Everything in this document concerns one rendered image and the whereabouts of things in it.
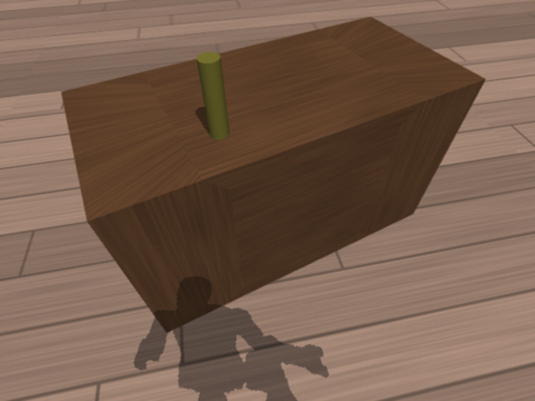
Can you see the can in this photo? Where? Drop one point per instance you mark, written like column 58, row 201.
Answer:
column 210, row 71

